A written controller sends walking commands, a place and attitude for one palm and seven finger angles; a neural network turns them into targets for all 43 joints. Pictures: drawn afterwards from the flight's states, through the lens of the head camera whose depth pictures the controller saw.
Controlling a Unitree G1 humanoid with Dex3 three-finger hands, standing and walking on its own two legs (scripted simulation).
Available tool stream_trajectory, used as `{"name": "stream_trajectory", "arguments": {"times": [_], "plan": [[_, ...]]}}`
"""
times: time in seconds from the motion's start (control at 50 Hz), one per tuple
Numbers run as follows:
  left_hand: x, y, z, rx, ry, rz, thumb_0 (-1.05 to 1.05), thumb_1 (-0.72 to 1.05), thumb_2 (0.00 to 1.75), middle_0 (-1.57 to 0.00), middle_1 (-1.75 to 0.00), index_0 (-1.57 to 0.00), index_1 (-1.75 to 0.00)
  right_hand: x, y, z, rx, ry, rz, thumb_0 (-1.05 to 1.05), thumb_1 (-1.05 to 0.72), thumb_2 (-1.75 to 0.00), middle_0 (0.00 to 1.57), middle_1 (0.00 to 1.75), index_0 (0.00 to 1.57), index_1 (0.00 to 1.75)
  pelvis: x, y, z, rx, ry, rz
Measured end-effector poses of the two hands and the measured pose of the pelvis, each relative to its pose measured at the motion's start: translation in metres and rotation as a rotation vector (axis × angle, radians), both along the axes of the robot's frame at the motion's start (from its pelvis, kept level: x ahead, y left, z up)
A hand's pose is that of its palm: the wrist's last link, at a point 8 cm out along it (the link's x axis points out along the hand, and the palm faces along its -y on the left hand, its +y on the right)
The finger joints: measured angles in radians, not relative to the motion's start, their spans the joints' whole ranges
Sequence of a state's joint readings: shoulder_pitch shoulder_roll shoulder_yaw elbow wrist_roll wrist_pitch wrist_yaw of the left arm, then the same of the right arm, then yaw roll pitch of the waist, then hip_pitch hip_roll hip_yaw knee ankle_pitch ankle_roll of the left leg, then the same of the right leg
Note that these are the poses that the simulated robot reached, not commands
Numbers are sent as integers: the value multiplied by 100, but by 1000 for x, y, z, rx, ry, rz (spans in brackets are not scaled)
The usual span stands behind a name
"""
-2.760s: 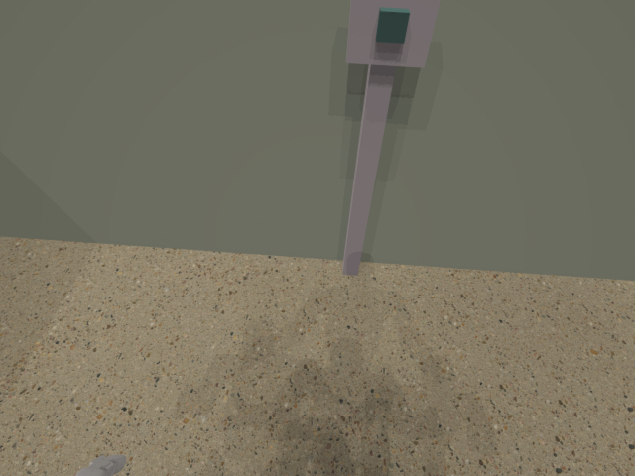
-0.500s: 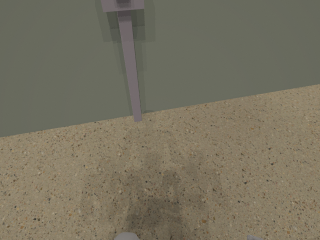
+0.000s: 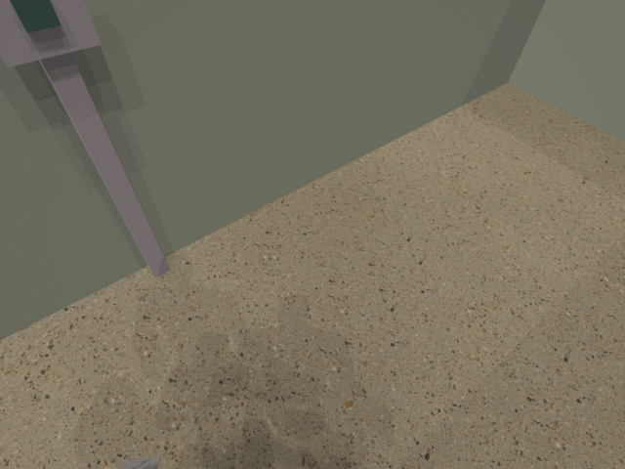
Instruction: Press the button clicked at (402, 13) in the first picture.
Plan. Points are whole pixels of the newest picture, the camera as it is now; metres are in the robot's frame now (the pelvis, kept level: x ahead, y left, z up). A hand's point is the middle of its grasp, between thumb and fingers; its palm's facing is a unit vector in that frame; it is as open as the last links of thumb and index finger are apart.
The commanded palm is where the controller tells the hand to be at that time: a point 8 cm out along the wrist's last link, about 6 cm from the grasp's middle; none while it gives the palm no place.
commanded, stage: walk to a spot facing it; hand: left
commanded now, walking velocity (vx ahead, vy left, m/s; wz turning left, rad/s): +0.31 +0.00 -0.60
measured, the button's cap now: (34, 9) +0.83 +0.55 +0.17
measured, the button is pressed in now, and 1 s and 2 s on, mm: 0 0 0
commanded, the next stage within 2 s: turn to face it in 0.96 s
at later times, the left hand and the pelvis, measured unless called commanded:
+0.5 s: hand (183, 459) +0.17 +0.20 -0.21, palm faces -0.17 -0.97 -0.14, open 7.4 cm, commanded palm none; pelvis +0.15 +0.02 -0.02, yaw -14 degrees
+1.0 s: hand (286, 270) +0.50 +0.06 -0.17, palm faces -0.54 -0.82 -0.16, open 7.4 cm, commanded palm none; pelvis +0.30 -0.02 -0.01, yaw -31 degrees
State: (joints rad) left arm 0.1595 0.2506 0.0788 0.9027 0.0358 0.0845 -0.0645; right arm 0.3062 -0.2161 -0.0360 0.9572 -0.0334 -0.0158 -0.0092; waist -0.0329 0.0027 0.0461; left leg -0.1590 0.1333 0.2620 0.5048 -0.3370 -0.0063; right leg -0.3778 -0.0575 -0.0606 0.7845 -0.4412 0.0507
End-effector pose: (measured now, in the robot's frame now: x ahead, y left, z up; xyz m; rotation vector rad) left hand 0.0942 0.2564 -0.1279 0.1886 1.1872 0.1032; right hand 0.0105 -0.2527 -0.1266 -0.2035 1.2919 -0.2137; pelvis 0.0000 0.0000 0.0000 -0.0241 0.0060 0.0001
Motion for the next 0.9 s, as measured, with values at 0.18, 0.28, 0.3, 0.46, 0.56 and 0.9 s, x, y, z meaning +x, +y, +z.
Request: {"name": "stream_trajectory", "arguments": {"times": [0.18,0.28,0.3,0.46,0.56,0.9], "plan": [[63,-52,4,6,-118,-112,1,91,90,-20,-30,-20,-30,-31,-38,-16,15,126,-134,1,-91,-90,20,30,20,30,33,-25,-8,3,-15,-95],[54,-53,-2,-5,2,-133,1,90,90,-20,-30,-20,-30,29,-39,-1,6,-14,-149,1,-91,-90,20,30,20,30,61,-24,1,5,-12,-142],[53,-52,-5,-9,26,-133,1,90,90,-20,-30,-20,-30,43,-37,2,4,-40,-148,1,-91,-90,20,30,20,30,67,-22,1,2,-11,-151],[65,-16,-40,-39,204,-105,1,90,90,-21,-30,-20,-30,162,-8,9,-38,-202,-109,0,-91,-90,20,30,20,30,138,7,-15,-27,-17,-220],[121,6,-45,-28,241,-162,1,91,90,-20,-30,-20,-30,186,19,11,-52,-235,-173,0,-91,-90,20,30,20,30,173,22,-15,-24,-38,-297],[370,-81,-10,-48,20,-445,1,91,90,-20,-30,-19,-30,120,82,0,78,114,-566,0,-92,-90,20,30,20,30,279,6,3,7,-24,-484]]}}
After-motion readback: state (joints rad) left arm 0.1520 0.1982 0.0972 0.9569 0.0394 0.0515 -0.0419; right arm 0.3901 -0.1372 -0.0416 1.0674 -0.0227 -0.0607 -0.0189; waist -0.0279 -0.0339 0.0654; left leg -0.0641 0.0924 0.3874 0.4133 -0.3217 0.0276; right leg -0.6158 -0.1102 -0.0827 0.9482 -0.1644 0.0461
